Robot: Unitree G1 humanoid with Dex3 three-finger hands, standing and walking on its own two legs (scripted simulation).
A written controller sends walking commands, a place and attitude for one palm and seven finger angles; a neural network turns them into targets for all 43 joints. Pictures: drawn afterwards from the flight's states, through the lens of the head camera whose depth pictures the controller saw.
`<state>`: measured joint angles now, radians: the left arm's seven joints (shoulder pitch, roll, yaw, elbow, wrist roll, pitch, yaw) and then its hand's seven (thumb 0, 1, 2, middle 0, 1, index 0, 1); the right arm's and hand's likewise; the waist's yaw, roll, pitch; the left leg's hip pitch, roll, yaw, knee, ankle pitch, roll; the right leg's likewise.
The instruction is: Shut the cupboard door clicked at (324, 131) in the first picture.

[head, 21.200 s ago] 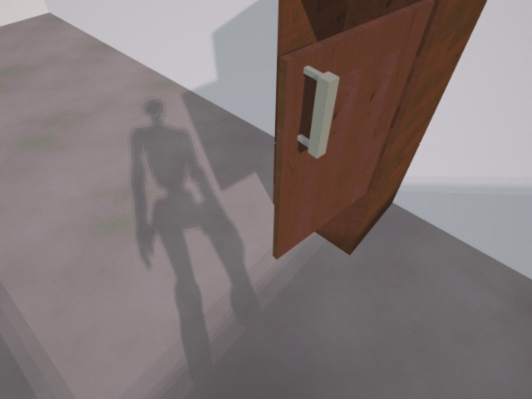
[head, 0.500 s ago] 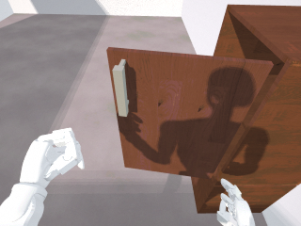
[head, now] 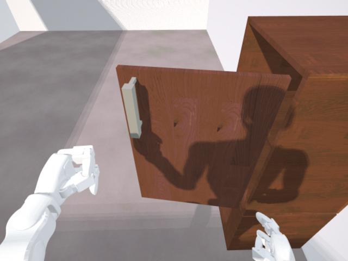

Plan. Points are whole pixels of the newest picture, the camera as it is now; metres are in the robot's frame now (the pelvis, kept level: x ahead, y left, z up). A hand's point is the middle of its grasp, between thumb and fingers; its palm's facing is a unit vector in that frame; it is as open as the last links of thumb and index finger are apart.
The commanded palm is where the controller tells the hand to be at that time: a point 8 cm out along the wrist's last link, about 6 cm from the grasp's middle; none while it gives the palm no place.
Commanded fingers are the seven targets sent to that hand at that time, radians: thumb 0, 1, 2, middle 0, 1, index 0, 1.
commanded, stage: raise the hand and make a fist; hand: left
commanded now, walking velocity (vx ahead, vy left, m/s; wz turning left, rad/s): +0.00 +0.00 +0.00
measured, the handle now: (134, 108) +0.44 +0.15 +0.15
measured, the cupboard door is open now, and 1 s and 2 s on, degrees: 81 81 81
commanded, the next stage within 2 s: bring the fist close to the handle in 0.16 s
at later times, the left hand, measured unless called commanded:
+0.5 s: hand (101, 158) +0.26 +0.17 +0.17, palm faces +0.05 -0.99 -0.10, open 3.1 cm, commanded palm +0.23 +0.21 +0.16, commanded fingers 0.00 0.90 0.90 -1.30 -1.50 -1.30 -1.50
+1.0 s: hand (125, 149) +0.30 +0.14 +0.14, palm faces -0.05 -1.00 -0.06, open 3.1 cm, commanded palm +0.28 +0.19 +0.16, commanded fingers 0.00 0.90 0.90 -1.30 -1.50 -1.30 -1.50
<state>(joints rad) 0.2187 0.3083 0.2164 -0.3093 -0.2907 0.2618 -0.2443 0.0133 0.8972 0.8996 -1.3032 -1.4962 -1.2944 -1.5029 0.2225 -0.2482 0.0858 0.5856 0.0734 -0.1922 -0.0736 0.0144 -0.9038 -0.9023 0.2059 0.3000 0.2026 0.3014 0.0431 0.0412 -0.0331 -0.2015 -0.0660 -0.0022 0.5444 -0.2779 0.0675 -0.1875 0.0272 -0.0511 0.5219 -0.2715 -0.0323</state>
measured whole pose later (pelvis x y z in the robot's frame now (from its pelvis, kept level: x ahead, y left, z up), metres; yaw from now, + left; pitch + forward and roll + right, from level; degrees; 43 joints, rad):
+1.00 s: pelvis +0.03 -0.01 +0.00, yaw +0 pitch -2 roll -1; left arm 0.03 0.24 0.10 -0.22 -0.23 0.24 -0.14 0.01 0.90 0.90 -1.31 -1.50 -1.30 -1.50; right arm 0.20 -0.24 0.08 0.59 0.07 -0.17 -0.07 0.01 -0.90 -0.90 0.20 0.30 0.20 0.30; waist 0.03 0.05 -0.03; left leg -0.22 -0.06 0.00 0.59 -0.33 0.06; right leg -0.21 0.03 -0.05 0.57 -0.33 -0.04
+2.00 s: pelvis +0.02 -0.03 +0.00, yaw +0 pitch -2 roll +0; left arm -0.24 0.27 0.12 0.10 -0.22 0.21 -0.15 0.02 0.90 0.90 -1.31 -1.50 -1.30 -1.50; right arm 0.18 -0.25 0.08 0.59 0.07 -0.05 -0.08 0.01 -0.91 -0.90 0.20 0.30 0.20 0.30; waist 0.00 0.04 -0.01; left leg -0.20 -0.04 -0.01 0.54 -0.30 0.03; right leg -0.20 0.05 -0.06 0.53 -0.30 -0.07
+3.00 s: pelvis +0.03 -0.01 -0.01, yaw -1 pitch +5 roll +0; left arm -0.81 0.32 0.12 0.88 -0.19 -0.10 -0.35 0.02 0.90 0.90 -1.30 -1.50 -1.29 -1.50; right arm 0.34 -0.28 0.04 0.68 0.06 -0.07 -0.05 0.01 -0.91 -0.90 0.20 0.30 0.20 0.30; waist -0.09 0.03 -0.05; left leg -0.34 -0.06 0.02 0.58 -0.33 0.06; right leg -0.35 0.03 -0.03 0.60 -0.34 -0.04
